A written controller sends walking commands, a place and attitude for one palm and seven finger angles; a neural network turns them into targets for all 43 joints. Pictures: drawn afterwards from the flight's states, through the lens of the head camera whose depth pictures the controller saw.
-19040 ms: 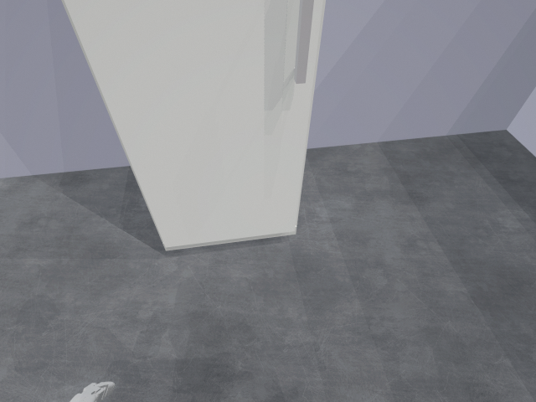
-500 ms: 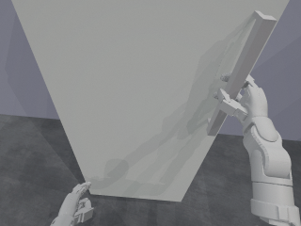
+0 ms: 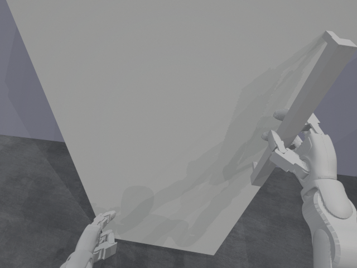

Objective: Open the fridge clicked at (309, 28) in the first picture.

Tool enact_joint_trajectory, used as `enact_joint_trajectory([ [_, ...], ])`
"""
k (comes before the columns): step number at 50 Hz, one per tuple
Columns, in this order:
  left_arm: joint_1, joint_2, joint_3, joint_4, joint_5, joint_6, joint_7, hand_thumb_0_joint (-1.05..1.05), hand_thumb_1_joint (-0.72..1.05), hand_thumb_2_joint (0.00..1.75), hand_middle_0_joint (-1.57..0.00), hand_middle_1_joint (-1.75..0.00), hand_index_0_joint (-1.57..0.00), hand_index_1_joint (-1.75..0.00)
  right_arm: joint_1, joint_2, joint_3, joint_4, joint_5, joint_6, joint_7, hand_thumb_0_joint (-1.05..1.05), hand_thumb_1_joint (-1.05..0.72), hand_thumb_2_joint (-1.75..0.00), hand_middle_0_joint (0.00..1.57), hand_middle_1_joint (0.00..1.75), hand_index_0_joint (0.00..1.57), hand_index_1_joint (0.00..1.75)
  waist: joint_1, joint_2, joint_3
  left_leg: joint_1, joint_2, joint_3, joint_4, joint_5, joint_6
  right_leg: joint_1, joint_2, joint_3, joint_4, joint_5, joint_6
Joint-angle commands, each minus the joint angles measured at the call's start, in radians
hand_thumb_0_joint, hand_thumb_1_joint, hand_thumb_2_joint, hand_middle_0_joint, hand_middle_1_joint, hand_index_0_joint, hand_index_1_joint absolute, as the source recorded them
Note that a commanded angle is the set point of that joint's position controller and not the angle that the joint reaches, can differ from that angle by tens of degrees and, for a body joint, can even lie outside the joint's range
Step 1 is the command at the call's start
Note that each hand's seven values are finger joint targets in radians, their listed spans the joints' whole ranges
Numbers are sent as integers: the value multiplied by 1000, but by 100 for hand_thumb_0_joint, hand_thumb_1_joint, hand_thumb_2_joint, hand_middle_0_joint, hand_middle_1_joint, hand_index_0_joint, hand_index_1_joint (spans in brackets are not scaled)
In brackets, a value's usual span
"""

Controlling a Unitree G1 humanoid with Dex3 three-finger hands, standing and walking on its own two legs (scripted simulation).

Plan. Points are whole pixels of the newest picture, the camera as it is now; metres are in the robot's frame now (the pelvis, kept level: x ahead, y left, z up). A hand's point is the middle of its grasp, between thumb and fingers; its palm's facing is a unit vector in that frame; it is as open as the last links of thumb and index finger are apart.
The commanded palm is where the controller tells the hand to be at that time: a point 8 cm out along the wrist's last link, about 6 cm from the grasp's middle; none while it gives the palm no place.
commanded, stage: walk backward, drawing the door open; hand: right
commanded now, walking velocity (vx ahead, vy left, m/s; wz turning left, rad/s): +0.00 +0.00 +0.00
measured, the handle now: (284, 124) +0.35 -0.16 +0.22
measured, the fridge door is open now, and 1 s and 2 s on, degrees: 3 11 41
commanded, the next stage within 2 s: none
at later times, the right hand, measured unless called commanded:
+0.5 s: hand (277, 175) +0.25 -0.12 +0.19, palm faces +0.24 +0.93 -0.27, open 7.0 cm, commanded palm +0.20 -0.17 +0.20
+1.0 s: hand (275, 177) +0.24 -0.12 +0.19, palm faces +0.32 +0.91 -0.27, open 7.3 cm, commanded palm +0.20 -0.17 +0.20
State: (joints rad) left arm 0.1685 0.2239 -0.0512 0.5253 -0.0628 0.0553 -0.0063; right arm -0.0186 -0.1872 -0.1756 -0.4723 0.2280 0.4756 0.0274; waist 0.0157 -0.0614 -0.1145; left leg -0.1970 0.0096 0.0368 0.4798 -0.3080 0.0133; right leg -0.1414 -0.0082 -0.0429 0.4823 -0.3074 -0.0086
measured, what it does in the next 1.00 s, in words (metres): steps on the spot: right foot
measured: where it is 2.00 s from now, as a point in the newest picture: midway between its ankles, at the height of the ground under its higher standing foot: outside the picture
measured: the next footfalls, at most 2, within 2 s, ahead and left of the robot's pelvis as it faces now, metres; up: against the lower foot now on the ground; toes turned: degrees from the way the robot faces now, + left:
right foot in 0.80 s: +0.04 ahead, -0.08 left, +0.00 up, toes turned -8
left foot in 1.10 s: +0.05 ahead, +0.24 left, +0.00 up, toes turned -6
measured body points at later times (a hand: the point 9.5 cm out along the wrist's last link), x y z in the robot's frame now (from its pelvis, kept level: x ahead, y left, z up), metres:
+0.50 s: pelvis +0.01 +0.05 +0.02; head +0.07 +0.08 +0.46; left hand +0.20 +0.24 -0.09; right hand +0.23 -0.17 +0.21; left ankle -0.06 +0.11 -0.73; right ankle -0.07 -0.11 -0.66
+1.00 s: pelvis -0.04 +0.08 +0.00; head +0.03 +0.08 +0.44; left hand +0.17 +0.24 -0.11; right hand +0.22 -0.17 +0.20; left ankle +0.00 +0.19 -0.69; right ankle +0.00 -0.08 -0.74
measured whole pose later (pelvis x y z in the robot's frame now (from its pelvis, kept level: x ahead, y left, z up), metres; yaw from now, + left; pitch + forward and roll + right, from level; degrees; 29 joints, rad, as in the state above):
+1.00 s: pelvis -0.04 +0.08 +0.00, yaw -8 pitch -3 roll +1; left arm 0.09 0.14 -0.03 0.57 -0.01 -0.05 0.05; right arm -0.01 -0.32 -0.15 -0.44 0.05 -0.07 -0.13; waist 0.02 -0.04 0.22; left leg -0.42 0.00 0.02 0.92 -0.49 -0.01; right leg -0.26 -0.05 0.02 0.46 -0.15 0.03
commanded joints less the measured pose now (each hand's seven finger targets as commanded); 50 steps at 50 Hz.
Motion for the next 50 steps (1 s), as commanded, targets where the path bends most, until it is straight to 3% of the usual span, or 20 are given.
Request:
enact_joint_trajectory([
  [1, -200, 80, 40, -211, -1, -81, -7, 0, 90, 90, -20, -30, -20, -30, 152, -129, -29, -492, 21, -77, 45, 0, -90, -90, 45, 140, 45, 140, -86, 78, -229, 177, 25, 40, 71, 775, -11, 14, -14, 40, 34, 661, -22],
  [4, -191, 83, 43, -203, -3, -94, -2, 0, 90, 90, -20, -30, -20, -30, 231, -186, -77, -581, 19, -89, 36, 0, -90, -90, 45, 140, 45, 140, -81, 40, -187, 136, 22, 43, 69, 735, -9, 9, -16, 44, 45, 647, -19],
  [5, -77, 116, 45, -202, 36, -80, 29, 0, 90, 90, -20, -30, -20, -30, -213, -341, -114, -605, -114, -313, -63, 0, -90, -90, 45, 140, 45, 140, 11, 89, -17, 63, 74, -63, -18, 765, -14, -43, -28, 63, 90, 592, -39],
  [7, -54, 98, 50, -175, 59, -68, 41, 0, 90, 90, -20, -30, -20, -30, 202, -138, -1, -324, -135, -424, -97, 0, -90, -90, 45, 140, 45, 140, -6, 141, -30, 65, 121, -47, 10, 880, 18, -35, -23, 69, 132, 567, -32],
  [11, -48, 103, 53, -203, 63, -26, 50, 0, 90, 90, -20, -30, -20, -30, 216, -164, 20, -414, -153, -558, -113, 0, -90, -90, 45, 140, 45, 140, 8, 38, -111, 92, 85, 11, 140, 886, -8, 49, -66, 96, 79, 897, -35],
  [15, -73, 90, 58, -204, 72, -43, 40, 0, 90, 90, -20, -30, -20, -30, 224, -132, 58, -459, -165, -606, -125, 0, -90, -90, 45, 140, 45, 140, 7, -99, -45, -136, -21, 44, 131, 260, -14, 263, -143, 167, 22, 1274, -48],
  [18, -73, 84, 63, -189, 74, -71, 33, 0, 90, 90, -20, -30, -20, -30, 228, -160, 24, -467, -168, -630, -139, 0, -90, -90, 45, 140, 45, 140, 3, -74, -20, -71, -33, 73, -49, 381, 1, 267, -114, 131, 115, 1266, -19],
  [19, -80, 76, 60, -194, 69, -76, 32, 0, 90, 90, -20, -30, -20, -30, 223, -145, 27, -471, -161, -642, -139, 0, -90, -90, 45, 140, 45, 140, -6, -22, -25, 47, -25, 82, -97, 593, 8, 185, -78, 103, 180, 1201, -5],
  [20, -103, 75, 60, -210, 63, -81, 34, 0, 90, 90, -20, -30, -20, -30, 225, -178, -14, -469, -160, -660, -141, 0, -90, -90, 45, 140, 45, 140, -36, 96, -33, 283, 36, 41, -100, 967, 34, -58, -27, 67, 291, 851, 13],
  [21, -114, 70, 64, -232, 55, -93, 47, 0, 90, 90, -20, -30, -20, -30, 235, -218, -55, -451, -160, -681, -150, 0, -90, -90, 45, 140, 45, 140, -68, 274, -70, 538, 209, -67, 0, 1531, 103, -376, 71, 13, 487, 266, 28],
  [22, -82, 52, 49, -234, 57, -119, 54, 0, 90, 90, -20, -30, -20, -30, 262, -238, -94, -371, -159, -700, -157, 0, -90, -90, 45, 140, 45, 140, -78, 366, -87, 479, 348, -123, 26, 1653, 105, -451, 106, 80, 624, -206, 5],
  [26, -104, 22, 5, -162, 82, -121, 60, 0, 90, 90, -20, -30, -20, -30, 194, -236, -125, -401, -179, -723, -192, 0, -90, -90, 45, 140, 45, 140, -40, 158, -98, 325, 328, -48, 14, 1261, 109, -374, 30, 33, 507, -118, 19],
  [30, -139, 22, 16, -151, 77, -98, 68, 0, 90, 90, -20, -30, -20, -30, 149, -254, -150, -417, -182, -712, -205, 0, -90, -90, 45, 140, 45, 140, -38, 200, -68, 207, 289, -11, -29, 1125, 67, -281, 35, -25, 437, -39, 26],
  [35, -167, 27, 34, -151, 64, -85, 84, 0, 90, 90, -20, -30, -20, -30, 93, -254, -157, -397, -184, -701, -217, 0, -90, -90, 45, 140, 45, 140, -47, 273, -70, 296, 303, -24, 45, 1298, 49, -283, 33, -44, 255, -12, 12],
  [38, -146, 43, 50, -129, 54, -81, 91, 0, 90, 90, -20, -30, -20, -30, 58, -255, -118, -387, -179, -706, -216, 0, -90, -90, 45, 140, 45, 140, -10, 179, -119, 233, 245, 19, 233, 1180, 17, -64, 3, -30, -8, 319, -7],
  [39, -136, 60, 54, -133, 51, -78, 88, 0, 90, 90, -20, -30, -20, -30, 37, -246, -96, -396, -167, -714, -217, 0, -90, -90, 45, 140, 45, 140, -2, 99, -189, 122, 168, 46, 388, 986, -42, 108, -124, 101, -48, 814, -73],
  [40, -129, 79, 65, -148, 48, -86, 71, 0, 90, 90, -20, -30, -20, -30, 16, -231, -86, -405, -158, -729, -212, 0, -90, -90, 45, 140, 45, 140, -13, -63, -224, -83, 51, 16, 600, 287, -71, 278, -310, 309, -57, 1295, -184],
  [41, -109, 68, 73, -124, 58, -100, 56, 0, 90, 90, -20, -30, -20, -30, -25, -209, -71, -398, -165, -747, -202, 0, -90, -90, 45, 140, 45, 140, -1, -105, -185, -240, -43, -45, 762, -305, -36, 370, -395, 371, -66, 1510, -235],
  [44, -129, 46, 71, -81, 67, -131, 60, 0, 90, 90, -20, -30, -20, -30, -84, -262, -120, -370, -189, -726, -196, 0, -90, -90, 45, 140, 45, 140, -12, -79, -106, -315, -7, -116, 712, -348, -18, 229, -363, 319, -28, 1176, -228],
  [50, -110, 67, 61, -74, 53, -174, 76, 0, 90, 90, -20, -30, -20, -30, -245, -255, -101, -271, -169, -684, -175, 0, -90, -90, 45, 140, 45, 140, -24, -192, -111, 0, 18, -19, 234, -63, -32, 39, -298, 207, -39, 808, -135],
])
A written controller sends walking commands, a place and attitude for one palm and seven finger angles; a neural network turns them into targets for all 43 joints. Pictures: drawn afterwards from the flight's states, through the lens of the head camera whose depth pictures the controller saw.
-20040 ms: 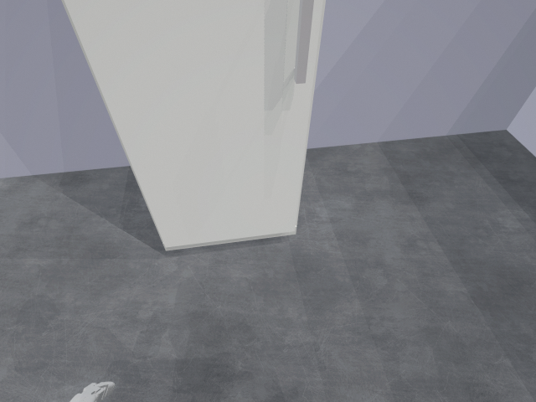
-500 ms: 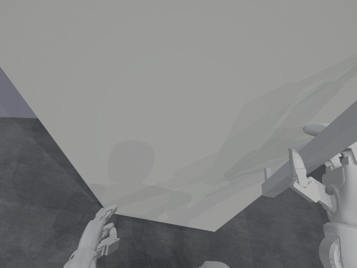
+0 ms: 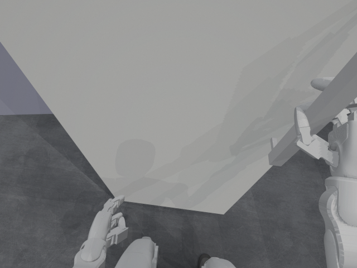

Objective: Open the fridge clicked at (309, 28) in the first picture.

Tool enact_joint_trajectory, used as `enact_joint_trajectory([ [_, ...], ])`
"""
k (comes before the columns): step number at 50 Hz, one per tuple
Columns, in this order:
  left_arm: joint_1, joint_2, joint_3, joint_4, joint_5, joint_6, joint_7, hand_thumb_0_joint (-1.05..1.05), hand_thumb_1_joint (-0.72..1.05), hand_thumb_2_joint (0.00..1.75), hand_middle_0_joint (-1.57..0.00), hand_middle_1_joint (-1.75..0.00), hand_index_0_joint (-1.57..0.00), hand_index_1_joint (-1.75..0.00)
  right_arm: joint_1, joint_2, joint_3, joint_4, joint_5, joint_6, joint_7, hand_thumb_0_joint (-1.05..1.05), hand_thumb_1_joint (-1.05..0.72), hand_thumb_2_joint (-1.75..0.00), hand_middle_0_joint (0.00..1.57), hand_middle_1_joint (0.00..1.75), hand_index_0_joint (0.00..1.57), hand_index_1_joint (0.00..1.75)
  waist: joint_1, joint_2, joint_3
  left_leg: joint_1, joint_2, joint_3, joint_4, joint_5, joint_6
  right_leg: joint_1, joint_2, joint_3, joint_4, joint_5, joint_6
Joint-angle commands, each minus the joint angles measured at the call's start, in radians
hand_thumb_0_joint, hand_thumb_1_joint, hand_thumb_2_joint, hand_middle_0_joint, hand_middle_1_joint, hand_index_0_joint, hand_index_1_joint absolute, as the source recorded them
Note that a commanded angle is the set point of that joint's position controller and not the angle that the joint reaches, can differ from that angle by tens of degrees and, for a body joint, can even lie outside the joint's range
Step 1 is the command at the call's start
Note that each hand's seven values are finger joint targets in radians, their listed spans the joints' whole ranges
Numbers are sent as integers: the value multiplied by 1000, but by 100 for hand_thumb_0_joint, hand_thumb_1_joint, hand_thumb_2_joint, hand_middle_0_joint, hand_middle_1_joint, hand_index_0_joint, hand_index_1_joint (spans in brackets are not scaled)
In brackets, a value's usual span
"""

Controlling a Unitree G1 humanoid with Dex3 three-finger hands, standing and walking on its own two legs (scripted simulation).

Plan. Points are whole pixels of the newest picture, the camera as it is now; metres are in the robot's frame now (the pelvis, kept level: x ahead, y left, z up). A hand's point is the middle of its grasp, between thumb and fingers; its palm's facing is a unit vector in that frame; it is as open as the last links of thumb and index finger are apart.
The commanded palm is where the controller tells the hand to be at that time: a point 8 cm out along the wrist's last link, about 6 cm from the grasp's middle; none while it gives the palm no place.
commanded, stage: walk backward, drawing the door open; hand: right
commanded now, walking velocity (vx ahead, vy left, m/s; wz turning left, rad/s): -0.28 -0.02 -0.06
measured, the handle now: (318, 100) +0.35 -0.17 +0.22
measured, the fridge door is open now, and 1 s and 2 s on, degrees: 11 41 66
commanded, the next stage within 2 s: stop walking and hold the door back in 1.74 s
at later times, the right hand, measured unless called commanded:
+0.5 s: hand (302, 208) +0.20 -0.13 +0.19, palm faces +0.32 +0.92 -0.22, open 7.5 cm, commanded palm +0.14 -0.17 +0.20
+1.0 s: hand out of the picture +0.07 -0.04 +0.19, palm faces +0.54 +0.81 -0.21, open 7.8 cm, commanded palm +0.01 -0.07 +0.19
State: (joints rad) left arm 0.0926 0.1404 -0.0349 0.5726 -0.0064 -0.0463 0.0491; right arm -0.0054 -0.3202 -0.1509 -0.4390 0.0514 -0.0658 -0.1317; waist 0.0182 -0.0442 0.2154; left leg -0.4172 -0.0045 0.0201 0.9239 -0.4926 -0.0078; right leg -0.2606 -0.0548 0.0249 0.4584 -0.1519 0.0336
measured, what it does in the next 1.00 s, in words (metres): steps to the left, turning right: left foot, then right foot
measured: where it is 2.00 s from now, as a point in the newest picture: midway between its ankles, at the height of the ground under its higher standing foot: outside the picture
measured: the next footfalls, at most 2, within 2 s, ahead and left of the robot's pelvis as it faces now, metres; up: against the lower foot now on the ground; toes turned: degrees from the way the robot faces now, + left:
left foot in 0.10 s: +0.07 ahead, +0.17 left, +0.00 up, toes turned +2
right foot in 0.36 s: -0.07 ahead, -0.07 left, +0.00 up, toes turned -10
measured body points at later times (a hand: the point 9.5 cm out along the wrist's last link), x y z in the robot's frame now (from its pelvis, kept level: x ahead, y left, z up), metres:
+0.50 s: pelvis -0.11 +0.08 +0.00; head -0.05 +0.07 +0.44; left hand +0.08 +0.29 -0.10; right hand +0.17 -0.17 +0.20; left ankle -0.05 +0.19 -0.69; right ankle -0.11 -0.06 -0.74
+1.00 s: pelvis -0.15 +0.22 +0.00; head -0.08 +0.18 +0.44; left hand +0.14 +0.30 -0.09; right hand +0.03 -0.08 +0.20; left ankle -0.09 +0.28 -0.68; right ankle -0.22 +0.10 -0.74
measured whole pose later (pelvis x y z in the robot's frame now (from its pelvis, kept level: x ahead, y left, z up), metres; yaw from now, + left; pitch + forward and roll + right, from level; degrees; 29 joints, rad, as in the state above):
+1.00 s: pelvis -0.15 +0.22 +0.00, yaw -35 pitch -3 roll -2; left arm 0.08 0.16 0.04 0.53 -0.01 -0.05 0.05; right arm -0.15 -0.26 -0.01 -0.43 0.00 -0.01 -0.10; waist 0.08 0.03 0.23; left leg -0.45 0.03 0.08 1.05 -0.51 0.00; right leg -0.20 -0.02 -0.06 0.48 -0.23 0.00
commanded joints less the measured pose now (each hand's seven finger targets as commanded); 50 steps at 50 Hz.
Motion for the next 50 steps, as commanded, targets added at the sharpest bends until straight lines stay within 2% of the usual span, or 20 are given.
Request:
enact_joint_trajectory([
  [1, -31, 154, 42, -119, -6, -77, 19, 0, 90, 90, -20, -30, -20, -30, -275, -121, -130, -280, 8, -140, -12, 0, -90, -90, 45, 140, 45, 140, -30, -199, -438, 285, 36, 4, -316, 203, -13, 116, -234, 133, 13, 568, -160],
  [4, -32, 127, 32, -124, -14, -88, 26, 0, 90, 90, -20, -30, -20, -30, -328, -181, -168, -240, -4, -148, 1, 0, -90, -90, 45, 140, 45, 140, -28, 92, -429, 351, 155, -20, -643, 703, 2, 75, -40, -20, 276, 96, -31],
  [5, -48, 128, 31, -133, -8, -82, 28, 0, 90, 90, -20, -30, -20, -30, -322, -253, -226, -215, -8, -148, -5, 0, -90, -90, 45, 140, 45, 140, -21, 254, -437, 322, 340, -195, -611, 951, 106, -47, 53, -58, 460, -310, 7],
  [6, -11, 148, 65, -142, -8, -76, 24, 0, 90, 90, -20, -30, -20, -30, -294, -278, -282, -238, 4, -131, -12, 0, -90, -90, 45, 140, 45, 140, -45, 406, -503, 248, 449, -313, -628, 828, 186, -54, 89, 40, 692, -407, -4],
  [8, -73, 114, 32, -137, -3, -67, 19, 0, 90, 90, -20, -30, -20, -30, -294, -221, -249, -300, 6, -133, -28, 0, -90, -90, 45, 140, 45, 140, -27, 243, -481, 286, 448, -222, -545, 773, 228, -111, 53, 71, 751, -404, -17],
  [10, -90, 103, 15, -134, 9, -67, 30, 0, 90, 90, -20, -30, -20, -30, -234, -203, -261, -274, -1, -139, -48, 0, -90, -90, 45, 140, 45, 140, -20, 230, -481, 327, 370, -72, -489, 778, 172, -94, 60, 9, 548, -399, -23],
  [16, -3, 141, 70, -131, 12, -65, 45, 0, 90, 90, -20, -30, -20, -30, -279, -98, -125, -261, 7, -120, -40, 0, -90, -90, 45, 140, 45, 140, 15, 134, -502, 307, 261, 31, -286, 608, 81, 100, 34, -54, -85, 1, -32],
  [18, -36, 189, 96, -167, -4, -69, 29, 0, 90, 90, -20, -30, -20, -30, -333, -62, -42, -265, 15, -113, -15, 0, -90, -90, 45, 140, 45, 140, -17, -225, -422, 5, 45, 81, 36, 22, -22, 235, -344, 388, -167, 649, -185],
  [19, -49, 144, 72, -134, 12, -81, 12, 0, 90, 90, -20, -30, -20, -30, -461, -74, -30, -331, -12, -125, 2, 0, -90, -90, 45, 140, 45, 140, 15, -261, -420, -57, 39, -18, 137, -88, -24, 220, -377, 523, -144, 699, -253],
  [23, -27, 180, 117, -93, -15, -103, -6, 0, 90, 90, -20, -30, -20, -30, -429, -93, -67, -298, -1, -112, 12, 0, -90, -90, 45, 140, 45, 140, -5, -129, -392, 51, 32, -60, -18, 43, -17, 191, -268, 309, -28, 491, -197],
  [26, -23, 168, 102, -102, -15, -114, -8, 0, 90, 90, -20, -30, -20, -30, -407, -61, -43, -308, 20, -105, 27, 0, -90, -90, 45, 140, 45, 140, -3, -194, -418, 271, -3, -34, -282, 101, -9, 87, -222, 324, -52, 317, -162],
  [29, -26, 142, 79, -95, -23, -120, -8, 0, 90, 90, -20, -30, -20, -30, -437, -72, -32, -290, 22, -106, 43, 0, -90, -90, 45, 140, 45, 140, -11, -82, -442, 428, 11, -9, -635, 307, -13, 67, -127, 307, 21, 179, -111],
  [32, -33, 137, 111, -120, -35, -107, 7, 0, 90, 90, -20, -30, -20, -30, -420, -164, -141, -278, 24, -89, 28, 0, -90, -90, 45, 140, 45, 140, -23, 403, -458, 398, 384, -162, -590, 631, 194, -139, 85, -7, 600, -391, -13],
  [35, -86, 81, 59, -134, 3, -82, 22, 0, 90, 90, -20, -30, -20, -30, -334, -99, -91, -317, 9, -98, 16, 0, -90, -90, 45, 140, 45, 140, -19, 206, -424, 436, 365, -51, -484, 903, 231, -237, 52, -36, 737, -417, -3],
  [43, -11, 87, 71, -176, 10, -45, 39, 0, 90, 90, -20, -30, -20, -30, -304, 12, 60, -319, 5, -93, 0, 0, -90, -90, 45, 140, 45, 140, 7, 210, -495, 510, 270, 79, -276, 974, 145, 14, 50, -191, -65, -74, -26],
  [44, 18, 99, 83, -182, -1, -38, 40, 0, 90, 90, -20, -30, -20, -30, -341, 11, 70, -334, 10, -90, 4, 0, -90, -90, 45, 140, 45, 140, 39, 162, -527, 367, 227, 112, -127, 892, 93, 230, 7, -143, -169, 148, -45],
  [46, -1, 154, 103, -188, -7, -46, 10, 0, 90, 90, -20, -30, -20, -30, -385, 39, 118, -342, -2, -116, 29, 0, -90, -90, 45, 140, 45, 140, 16, -127, -481, -157, 48, 87, 189, -65, -17, 597, -438, 381, -130, 972, -266],
  [47, -35, 127, 90, -176, 8, -56, -3, 0, 90, 90, -20, -30, -20, -30, -452, -18, 71, -400, -31, -129, 36, 0, -90, -90, 45, 140, 45, 140, 34, -109, -447, -193, 45, -38, 275, -98, -16, 511, -455, 479, -106, 892, -304],
  [48, -55, 132, 95, -169, 9, -55, -1, 0, 90, 90, -20, -30, -20, -30, -467, -52, 21, -409, -37, -140, 32, 0, -90, -90, 45, 140, 45, 140, 19, -132, -431, -207, 61, -87, 317, -100, -16, 449, -453, 517, -101, 764, -327],
  [50, -66, 140, 104, -130, -9, -55, -10, 0, 90, 90, -20, -30, -20, -30, -445, 7, 69, -351, -42, -124, 37, 0, -90, -90, 45, 140, 45, 140, 5, -93, -382, -154, 91, -132, 207, -70, -4, 349, -417, 341, -33, 608, -275],
])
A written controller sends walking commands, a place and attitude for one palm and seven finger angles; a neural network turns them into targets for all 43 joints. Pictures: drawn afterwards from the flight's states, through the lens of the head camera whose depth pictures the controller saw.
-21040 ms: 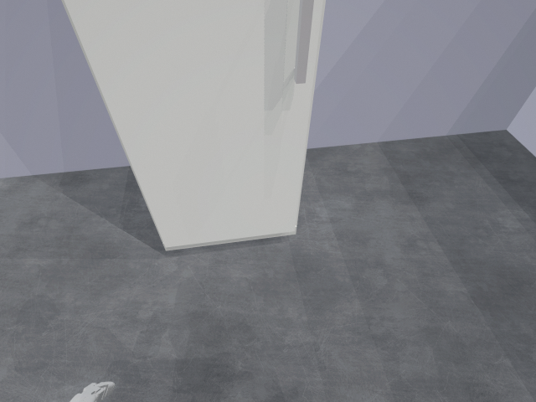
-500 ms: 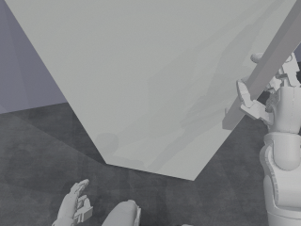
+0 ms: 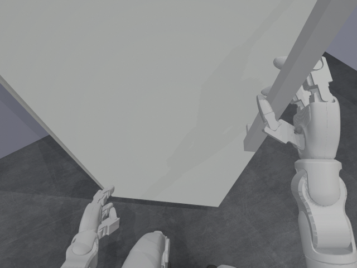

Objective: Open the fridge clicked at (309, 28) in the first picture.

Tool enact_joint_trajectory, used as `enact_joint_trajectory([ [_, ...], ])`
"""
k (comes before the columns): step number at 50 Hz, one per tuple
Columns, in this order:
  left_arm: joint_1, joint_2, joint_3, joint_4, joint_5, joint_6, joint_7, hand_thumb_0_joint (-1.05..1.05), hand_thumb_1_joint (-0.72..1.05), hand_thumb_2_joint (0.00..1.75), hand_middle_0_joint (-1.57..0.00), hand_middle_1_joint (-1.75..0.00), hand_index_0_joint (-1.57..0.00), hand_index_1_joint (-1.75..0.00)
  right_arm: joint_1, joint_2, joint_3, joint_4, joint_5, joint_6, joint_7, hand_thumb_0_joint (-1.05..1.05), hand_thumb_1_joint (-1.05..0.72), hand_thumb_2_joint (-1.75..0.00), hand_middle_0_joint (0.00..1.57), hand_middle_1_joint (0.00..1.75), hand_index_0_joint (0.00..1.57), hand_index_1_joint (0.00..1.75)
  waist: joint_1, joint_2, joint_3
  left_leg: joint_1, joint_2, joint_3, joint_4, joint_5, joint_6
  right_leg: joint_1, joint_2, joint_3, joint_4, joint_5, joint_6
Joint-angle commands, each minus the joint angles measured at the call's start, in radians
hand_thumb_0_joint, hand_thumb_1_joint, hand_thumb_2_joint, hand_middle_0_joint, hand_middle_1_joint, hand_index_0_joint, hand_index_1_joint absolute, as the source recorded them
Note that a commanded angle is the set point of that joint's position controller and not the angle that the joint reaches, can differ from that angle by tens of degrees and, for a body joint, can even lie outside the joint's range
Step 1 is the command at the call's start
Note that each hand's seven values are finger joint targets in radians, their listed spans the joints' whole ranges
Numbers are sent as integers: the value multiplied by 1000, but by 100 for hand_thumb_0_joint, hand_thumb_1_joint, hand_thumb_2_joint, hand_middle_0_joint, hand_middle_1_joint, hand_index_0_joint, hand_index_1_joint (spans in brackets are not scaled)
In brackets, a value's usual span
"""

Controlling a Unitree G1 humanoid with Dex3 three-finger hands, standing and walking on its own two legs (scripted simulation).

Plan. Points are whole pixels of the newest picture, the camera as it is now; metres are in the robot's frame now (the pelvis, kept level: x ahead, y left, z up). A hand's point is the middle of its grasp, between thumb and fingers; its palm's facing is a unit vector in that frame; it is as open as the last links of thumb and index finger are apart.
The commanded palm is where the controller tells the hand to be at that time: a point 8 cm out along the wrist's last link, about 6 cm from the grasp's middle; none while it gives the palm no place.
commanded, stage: walk backward, drawing the door open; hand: right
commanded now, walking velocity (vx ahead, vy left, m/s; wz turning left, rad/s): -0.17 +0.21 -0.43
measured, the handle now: (279, 82) +0.38 -0.09 +0.22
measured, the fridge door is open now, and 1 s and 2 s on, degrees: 41 66 64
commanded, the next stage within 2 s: stop walking and hold the door back in 0.74 s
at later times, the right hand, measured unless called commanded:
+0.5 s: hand (250, 198) +0.21 -0.05 +0.19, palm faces +0.30 +0.94 -0.16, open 7.8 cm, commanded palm +0.16 -0.10 +0.20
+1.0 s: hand (217, 252) +0.14 -0.01 +0.20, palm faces +0.62 +0.78 -0.12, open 7.1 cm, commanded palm +0.11 -0.04 +0.18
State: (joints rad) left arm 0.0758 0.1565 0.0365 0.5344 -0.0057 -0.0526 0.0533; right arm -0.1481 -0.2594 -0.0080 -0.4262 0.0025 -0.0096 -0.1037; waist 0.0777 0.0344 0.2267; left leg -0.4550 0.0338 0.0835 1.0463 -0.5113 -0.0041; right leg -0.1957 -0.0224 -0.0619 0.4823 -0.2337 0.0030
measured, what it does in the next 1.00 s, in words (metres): steps to the left, turning right: left foot, then right foot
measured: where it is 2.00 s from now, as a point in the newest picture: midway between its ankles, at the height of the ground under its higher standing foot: outside the picture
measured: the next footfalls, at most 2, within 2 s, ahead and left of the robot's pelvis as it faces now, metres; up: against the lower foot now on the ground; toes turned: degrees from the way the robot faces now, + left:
left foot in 0.18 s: +0.07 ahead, +0.23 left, +0.00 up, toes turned -4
right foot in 0.44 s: -0.03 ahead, +0.05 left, +0.00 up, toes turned -23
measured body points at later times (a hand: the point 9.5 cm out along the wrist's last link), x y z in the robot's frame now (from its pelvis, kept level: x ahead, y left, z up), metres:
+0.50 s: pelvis -0.05 +0.15 -0.01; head +0.01 +0.11 +0.44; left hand +0.19 +0.33 -0.09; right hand +0.19 -0.10 +0.20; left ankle +0.00 +0.25 -0.69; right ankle -0.07 +0.06 -0.74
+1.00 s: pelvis -0.08 +0.29 +0.00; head -0.03 +0.24 +0.44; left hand +0.20 +0.43 -0.08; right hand +0.11 -0.05 +0.20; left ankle +0.01 +0.41 -0.73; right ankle -0.12 +0.22 -0.71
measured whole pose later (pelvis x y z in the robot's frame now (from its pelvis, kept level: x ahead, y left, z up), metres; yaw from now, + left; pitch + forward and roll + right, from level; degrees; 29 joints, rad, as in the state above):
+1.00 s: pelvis -0.08 +0.29 +0.00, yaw -28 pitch -2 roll +0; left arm 0.11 0.22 0.00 0.61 -0.01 -0.05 0.07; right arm -0.15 -0.29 -0.16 -0.31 0.05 -0.10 -0.13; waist 0.04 0.07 0.16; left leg -0.26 0.11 0.09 0.54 -0.24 -0.04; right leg -0.29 0.05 -0.07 0.72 -0.41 0.00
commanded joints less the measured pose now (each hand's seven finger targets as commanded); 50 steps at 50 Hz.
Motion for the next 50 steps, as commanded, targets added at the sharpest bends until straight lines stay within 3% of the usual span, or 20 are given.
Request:
enact_joint_trajectory([
  [1, -29, 131, 39, -103, -19, -50, -23, 0, 90, 90, -20, -30, -20, -30, -264, -26, -53, -385, 19, -169, 9, 0, -90, -90, 45, 140, 45, 140, -59, -184, -413, 19, 36, -158, -2, -3, -6, 211, -386, 314, -50, 617, -195],
  [4, -27, 135, 30, -123, -35, -67, -30, 0, 90, 90, -20, -30, -20, -30, -222, -8, -40, -377, 58, -150, 21, 0, -90, -90, 45, 140, 45, 140, -51, -273, -416, 285, -14, -61, -288, 83, -18, 67, -301, 229, -61, 463, -135],
  [7, -20, 108, 6, -124, -48, -74, -30, 0, 90, 90, -20, -30, -20, -30, -299, -39, -61, -330, 48, -144, 31, 0, -90, -90, 45, 140, 45, 140, -71, -101, -403, 475, 10, -23, -676, 372, -38, -38, -161, 197, 104, 138, -62],
  [9, -36, 66, -8, -113, -44, -82, -23, 0, 90, 90, -20, -30, -20, -30, -258, -133, -125, -321, 49, -140, 24, 0, -90, -90, 45, 140, 45, 140, -57, 219, -372, 420, 221, -131, -746, 615, 79, -173, 46, 37, 510, -309, 8],
  [10, -41, 77, 5, -118, -36, -78, -16, 0, 90, 90, -20, -30, -20, -30, -237, -178, -207, -337, 49, -132, 14, 0, -90, -90, 45, 140, 45, 140, -78, 321, -409, 300, 370, -264, -757, 532, 176, -216, 48, 61, 762, -387, 8],
  [11, -59, 98, 29, -121, -29, -70, -16, 0, 90, 90, -20, -30, -20, -30, -223, -153, -192, -385, 48, -130, 14, 0, -90, -90, 45, 140, 45, 140, -72, 364, -394, 259, 390, -355, -757, 447, 232, -223, 27, 110, 889, -358, 20],
  [13, -114, 70, -5, -126, -17, -47, -17, 0, 90, 90, -20, -30, -20, -30, -197, -112, -175, -409, 61, -153, -1, 0, -90, -90, 45, 140, 45, 140, -66, 167, -376, 304, 352, -169, -661, 545, 244, -228, 5, 65, 811, -350, 28],
  [15, -81, 58, -10, -126, -5, -24, -9, 0, 90, 90, -20, -30, -20, -30, -112, -109, -187, -382, 58, -167, -17, 0, -90, -90, 45, 140, 45, 140, -65, 186, -400, 382, 317, -57, -619, 689, 206, -191, 9, 3, 557, -371, 14],
  [20, -17, 98, 21, -136, -11, -25, 7, 0, 90, 90, -20, -30, -20, -30, -99, -55, -85, -378, 61, -167, -13, 0, -90, -90, 45, 140, 45, 140, -40, 21, -455, 272, 197, 16, -322, 513, 107, 143, -48, -3, -181, 114, -8],
  [22, -22, 144, 47, -156, -15, -28, -12, 0, 90, 90, -20, -30, -20, -30, -126, -49, -52, -377, 47, -173, 2, 0, -90, -90, 45, 140, 45, 140, -74, -263, -438, -55, 14, 20, 27, -66, -2, 381, -456, 477, -204, 835, -197],
  [23, -20, 117, 22, -142, 11, -44, -18, 0, 90, 90, -20, -30, -20, -30, -216, -109, -105, -454, 36, -191, 10, 0, -90, -90, 45, 140, 45, 140, -42, -343, -457, -83, 2, -93, 212, -102, -24, 331, -482, 648, -197, 902, -214],
  [25, -37, 120, 22, -113, -5, -45, -22, 0, 90, 90, -20, -30, -20, -30, -208, -130, -135, -434, 11, -201, -3, 0, -90, -90, 45, 140, 45, 140, -51, -153, -385, -138, 11, -149, 266, -2, -29, 260, -437, 516, -154, 674, -246],
  [28, -30, 146, 33, -92, -28, -52, -23, 0, 90, 90, -20, -30, -20, -30, -216, -63, -79, -383, 36, -157, -11, 0, -90, -90, 45, 140, 45, 140, -71, -221, -415, -41, 21, -114, 86, 27, -16, 282, -353, 258, -74, 637, -189],
  [35, -3, 138, -4, -113, -32, -76, -16, 0, 90, 90, -20, -30, -20, -30, -197, -116, -169, -316, 53, -160, -4, 0, -90, -90, 45, 140, 45, 140, -84, -258, -426, 360, -19, -32, -628, 251, -34, 153, -265, 222, 6, 501, -100],
  [37, 15, 101, -17, -112, -40, -77, -12, 0, 90, 90, -20, -30, -20, -30, -227, -204, -239, -297, 45, -175, 4, 0, -90, -90, 45, 140, 45, 140, -77, 17, -435, 448, 80, -62, -824, 572, -11, 97, -84, 106, 223, 156, -10],
  [39, -18, 68, -37, -117, -32, -81, -6, 0, 90, 90, -20, -30, -20, -30, -201, -298, -323, -285, 49, -182, -16, 0, -90, -90, 45, 140, 45, 140, -62, 192, -426, 464, 317, -173, -692, 1102, 127, -169, 39, 36, 594, -363, 22],
  [40, -8, 113, 6, -119, -35, -81, -3, 0, 90, 90, -20, -30, -20, -30, -208, -284, -356, -298, 63, -166, -20, 0, -90, -90, 45, 140, 45, 140, -74, 398, -456, 419, 391, -296, -681, 1041, 202, -209, 36, 117, 728, -378, 20],
  [43, -88, 78, -38, -94, -20, -65, 9, 0, 90, 90, -20, -30, -20, -30, -134, -180, -314, -119, 79, -151, -50, 0, -90, -90, 45, 140, 45, 140, -66, 124, -407, 395, 353, -169, -583, 926, 217, -208, 17, 93, 632, -336, 20],
  [47, -41, 107, -25, -67, 1, -53, 27, 0, 90, 90, -20, -30, -20, -30, -287, -210, -303, -66, 48, -178, -63, 0, -90, -90, 45, 140, 45, 140, -82, 178, -443, 410, 331, -187, -610, 894, 157, -109, 46, 30, 254, -213, -6],
  [50, -15, 139, -5, -56, -6, -52, 33, 0, 90, 90, -20, -30, -20, -30, -415, -157, -203, -17, 39, -172, -58, 0, -90, -90, 45, 140, 45, 140, -69, 64, -500, 421, 260, -181, -507, 724, 94, 72, 39, 14, -153, 118, -15],
])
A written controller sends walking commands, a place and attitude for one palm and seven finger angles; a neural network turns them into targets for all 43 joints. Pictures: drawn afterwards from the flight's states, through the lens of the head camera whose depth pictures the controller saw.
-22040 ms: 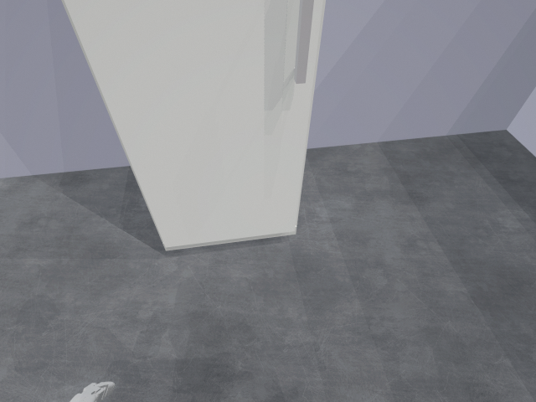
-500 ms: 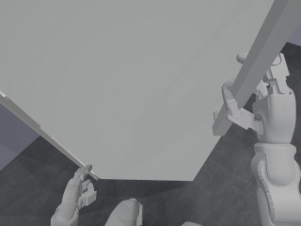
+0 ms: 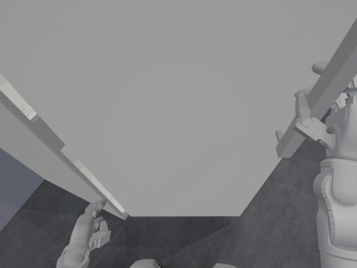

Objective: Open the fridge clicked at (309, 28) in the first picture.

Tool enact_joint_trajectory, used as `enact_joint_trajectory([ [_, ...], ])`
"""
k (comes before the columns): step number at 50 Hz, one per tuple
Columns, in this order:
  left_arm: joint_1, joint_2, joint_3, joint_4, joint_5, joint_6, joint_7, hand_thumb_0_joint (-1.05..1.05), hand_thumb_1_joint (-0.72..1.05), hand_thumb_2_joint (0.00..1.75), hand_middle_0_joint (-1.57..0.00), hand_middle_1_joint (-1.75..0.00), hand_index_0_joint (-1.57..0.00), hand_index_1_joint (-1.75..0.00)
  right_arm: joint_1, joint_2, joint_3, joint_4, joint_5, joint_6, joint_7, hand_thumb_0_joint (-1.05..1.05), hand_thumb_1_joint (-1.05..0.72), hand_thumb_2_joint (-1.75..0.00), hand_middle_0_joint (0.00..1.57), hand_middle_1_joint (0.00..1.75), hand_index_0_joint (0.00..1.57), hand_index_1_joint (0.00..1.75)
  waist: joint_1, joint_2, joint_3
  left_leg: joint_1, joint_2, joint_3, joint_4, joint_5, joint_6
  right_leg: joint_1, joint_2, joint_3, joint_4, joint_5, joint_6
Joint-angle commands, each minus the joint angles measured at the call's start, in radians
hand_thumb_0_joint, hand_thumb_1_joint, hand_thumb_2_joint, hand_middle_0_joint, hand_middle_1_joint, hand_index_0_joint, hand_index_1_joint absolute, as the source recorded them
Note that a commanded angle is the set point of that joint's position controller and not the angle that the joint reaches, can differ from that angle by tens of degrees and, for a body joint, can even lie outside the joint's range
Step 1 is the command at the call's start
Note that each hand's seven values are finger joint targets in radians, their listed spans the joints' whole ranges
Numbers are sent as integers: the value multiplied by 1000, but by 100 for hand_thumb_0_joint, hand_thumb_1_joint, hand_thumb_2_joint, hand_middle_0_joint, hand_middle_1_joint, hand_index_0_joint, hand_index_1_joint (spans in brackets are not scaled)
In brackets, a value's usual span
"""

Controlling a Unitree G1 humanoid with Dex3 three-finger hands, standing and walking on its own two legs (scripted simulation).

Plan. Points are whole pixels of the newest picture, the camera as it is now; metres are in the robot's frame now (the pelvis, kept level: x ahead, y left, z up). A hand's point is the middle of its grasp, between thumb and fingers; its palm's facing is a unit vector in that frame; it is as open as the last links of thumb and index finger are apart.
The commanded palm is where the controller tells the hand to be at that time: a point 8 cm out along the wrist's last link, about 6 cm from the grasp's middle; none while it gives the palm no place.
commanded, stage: stop walking and hold the door back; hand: right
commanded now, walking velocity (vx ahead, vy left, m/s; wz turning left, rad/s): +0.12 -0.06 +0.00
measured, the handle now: (317, 87) +0.37 -0.18 +0.22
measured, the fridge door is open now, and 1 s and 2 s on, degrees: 66 64 63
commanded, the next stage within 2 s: loosen the grip on the handle in 0.96 s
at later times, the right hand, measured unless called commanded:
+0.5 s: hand (302, 109) +0.34 -0.16 +0.21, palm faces +0.19 +0.97 -0.16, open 6.0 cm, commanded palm +0.32 -0.22 +0.18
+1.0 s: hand (299, 107) +0.35 -0.16 +0.20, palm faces +0.18 +0.97 -0.15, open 5.9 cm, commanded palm +0.32 -0.21 +0.18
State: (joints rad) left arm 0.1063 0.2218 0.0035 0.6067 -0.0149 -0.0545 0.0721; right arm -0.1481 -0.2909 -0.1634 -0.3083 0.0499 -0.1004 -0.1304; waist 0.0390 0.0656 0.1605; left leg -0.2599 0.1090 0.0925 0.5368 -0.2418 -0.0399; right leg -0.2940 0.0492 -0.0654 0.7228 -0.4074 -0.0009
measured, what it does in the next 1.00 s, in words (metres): steps on the spot: right foot, then left foot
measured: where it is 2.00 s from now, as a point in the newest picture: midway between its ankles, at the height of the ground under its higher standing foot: outside the picture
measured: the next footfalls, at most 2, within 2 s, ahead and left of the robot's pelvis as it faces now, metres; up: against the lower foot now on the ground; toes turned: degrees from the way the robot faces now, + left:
right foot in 0.04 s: +0.03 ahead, -0.07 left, +0.00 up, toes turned -4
left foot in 0.32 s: -0.03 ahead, +0.14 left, +0.00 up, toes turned +1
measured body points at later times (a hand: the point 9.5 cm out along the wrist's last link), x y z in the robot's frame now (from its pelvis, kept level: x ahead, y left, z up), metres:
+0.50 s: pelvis -0.06 +0.01 +0.00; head -0.07 +0.02 +0.45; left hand +0.09 +0.23 -0.11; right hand +0.33 -0.21 +0.22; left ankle -0.07 +0.14 -0.73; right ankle -0.01 -0.07 -0.73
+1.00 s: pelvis -0.05 +0.01 +0.01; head -0.03 +0.01 +0.46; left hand +0.07 +0.26 -0.10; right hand +0.34 -0.21 +0.21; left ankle -0.07 +0.14 -0.73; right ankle -0.01 -0.07 -0.73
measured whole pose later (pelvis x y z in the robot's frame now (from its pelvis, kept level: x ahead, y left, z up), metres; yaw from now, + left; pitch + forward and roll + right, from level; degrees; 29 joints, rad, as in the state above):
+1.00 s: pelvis -0.05 +0.01 +0.01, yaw +1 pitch +0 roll +1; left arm 0.21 0.21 -0.03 0.69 -0.04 -0.04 0.09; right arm -0.49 -0.32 -0.17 0.33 0.07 -0.13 -0.09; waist 0.03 -0.03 0.04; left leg -0.16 -0.01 0.00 0.40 -0.24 -0.01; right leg -0.27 -0.01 -0.08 0.45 -0.18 -0.05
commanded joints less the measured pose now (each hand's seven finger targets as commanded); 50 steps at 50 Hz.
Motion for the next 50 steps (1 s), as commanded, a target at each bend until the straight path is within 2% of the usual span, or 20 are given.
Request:
enact_joint_trajectory([
  [1, -50, 94, 40, -136, 2, -52, 13, 0, 90, 90, -20, -30, -20, -30, -457, -117, -17, -138, -8, -84, -28, 0, -90, -90, 45, 140, 45, 140, -43, -51, -446, 221, 118, -164, 63, 396, 102, 218, -101, 53, -465, 397, -28],
  [2, -54, 119, 49, -143, -4, -51, 6, 0, 90, 90, -20, -30, -20, -30, -492, -88, 32, -118, -12, -80, -19, 0, -90, -90, 45, 140, 45, 140, -60, -163, -440, 179, 28, -116, 123, 245, 59, 229, -233, 188, -478, 589, -80],
  [3, -83, 82, 21, -141, -7, -57, 0, 0, 90, 90, -20, -30, -20, -30, -471, -28, 88, -47, -10, -81, -10, 0, -90, -90, 45, 140, 45, 140, -56, -403, -416, -12, -34, -48, 253, -113, 16, 342, -325, 282, -439, 849, -128],
  [4, -82, 89, 22, -107, 10, -51, 1, 0, 90, 90, -20, -30, -20, -30, -565, -114, 26, 11, -32, -88, -11, 0, -90, -90, 45, 140, 45, 140, -45, -418, -405, -23, -54, -75, 356, -288, 24, 304, -350, 348, -444, 822, -122],
  [6, -42, 113, 37, -96, -4, -39, -9, 0, 90, 90, -20, -30, -20, -30, -666, -69, 75, 52, -26, -84, 6, 0, -90, -90, 45, 140, 45, 140, -32, -190, -368, -36, -72, -77, 314, -237, 30, 285, -338, 293, -412, 722, -159],
  [7, -32, 122, 39, -95, -10, -38, -11, 0, 90, 90, -20, -30, -20, -30, -669, -44, 97, 91, -21, -74, 16, 0, -90, -90, 45, 140, 45, 140, -35, -144, -380, -15, -76, -58, 255, -216, 29, 295, -318, 246, -398, 685, -158],
  [9, -33, 123, 21, -91, -14, -34, -13, 0, 90, 90, -20, -30, -20, -30, -683, -17, 127, 193, -9, -52, 31, 0, -90, -90, 45, 140, 45, 140, -44, -157, -388, 26, -81, -41, 78, -193, 28, 301, -292, 217, -389, 598, -145],
  [12, -28, 123, 2, -66, -7, -32, 1, 0, 90, 90, -20, -30, -20, -30, -772, -32, 127, 337, -3, -46, 45, 0, -90, -90, 45, 140, 45, 140, -45, -199, -394, 165, -87, -42, -132, -75, 42, 174, -257, 232, -410, 263, -102],
  [14, -13, 122, -3, -45, 0, -32, 15, 0, 90, 90, -20, -30, -20, -30, -812, -112, 67, 414, 0, -49, 41, 0, -90, -90, 45, 140, 45, 140, -38, -179, -407, 216, -60, -86, -203, -60, 62, 120, -212, 228, -400, 121, -75],
  [16, -12, 110, -4, -37, 6, -39, 27, 0, 90, 90, -20, -30, -20, -30, -847, -140, 39, 466, 10, -56, 38, 0, -90, -90, 45, 140, 45, 140, -30, -141, -420, 197, -12, -135, -199, -30, 86, 120, -190, 221, -371, 109, -63],
  [18, 6, 123, 14, -25, -17, -40, 31, 0, 90, 90, -20, -30, -20, -30, -873, -162, 30, 570, 11, -45, 36, 0, -90, -90, 45, 140, 45, 140, -25, 57, -376, 150, 13, -197, -212, -135, 80, 62, -159, 184, -325, 36, -59],
  [20, 15, 121, 9, -13, -15, -33, 34, 0, 90, 90, -20, -30, -20, -30, -923, -174, 22, 655, 8, -46, 33, 0, -90, -90, 45, 140, 45, 140, -25, 123, -329, 54, 74, -287, -285, -268, 99, 51, -127, 147, -255, 17, -56],
  [22, 33, 126, 11, 6, -13, -30, 37, 0, 90, 90, -20, -30, -20, -30, -952, -196, 7, 741, 3, -48, 32, 0, -90, -90, 45, 140, 45, 140, -26, 92, -295, 22, 119, -327, -308, -270, 118, 50, -106, 117, -207, 68, -46],
  [24, 48, 139, 13, 15, -16, -28, 38, 0, 90, 90, -20, -30, -20, -30, -959, -241, -23, 795, -4, -58, 31, 0, -90, -90, 45, 140, 45, 140, -30, 4, -302, 73, 111, -282, -252, -151, 115, 37, -115, 125, -248, 143, -47],
  [27, 46, 140, 18, 8, -22, -26, 37, 0, 90, 90, -20, -30, -20, -30, -953, -213, -9, 864, -1, -69, 47, 0, -90, -90, 45, 140, 45, 140, -33, 32, -279, 14, 83, -248, -240, -160, 93, 76, -136, 148, -265, 140, -51],
  [30, 47, 149, 18, -3, -16, -36, 37, 0, 90, 90, -20, -30, -20, -30, -904, -200, -17, 836, 2, -88, 49, 0, -90, -90, 45, 140, 45, 140, -38, -103, -310, 55, -7, -145, -134, -60, 61, 86, -196, 238, -369, 215, -76],
  [33, 33, 138, 16, -34, -25, -42, 35, 0, 90, 90, -20, -30, -20, -30, -771, -195, -34, 749, 12, -94, 57, 0, -90, -90, 45, 140, 45, 140, -44, -81, -360, 140, -31, -111, -100, 90, 41, 96, -219, 254, -385, 392, -73],
  [36, 37, 142, 23, -54, -25, -41, 28, 0, 90, 90, -20, -30, -20, -30, -702, -218, -64, 610, 12, -96, 58, 0, -90, -90, 45, 140, 45, 140, -39, -53, -421, 193, -5, -149, -136, 213, 50, 136, -208, 192, -326, 505, -53],
  [42, 37, 145, 25, -65, -22, -40, 28, 0, 90, 90, -20, -30, -20, -30, -643, -261, -104, 467, 9, -86, 41, 0, -90, -90, 45, 140, 45, 140, -31, -78, -437, 189, 8, -171, -154, 249, 55, 164, -210, 156, -312, 517, -43],
  [50, 32, 133, 13, -52, -21, -34, 38, 0, 90, 90, -20, -30, -20, -30, -687, -233, -61, 474, 10, -68, 35, 0, -90, -90, 45, 140, 45, 140, -31, -67, -428, 138, 3, -175, -171, 211, 48, 196, -217, 155, -314, 473, -48],
])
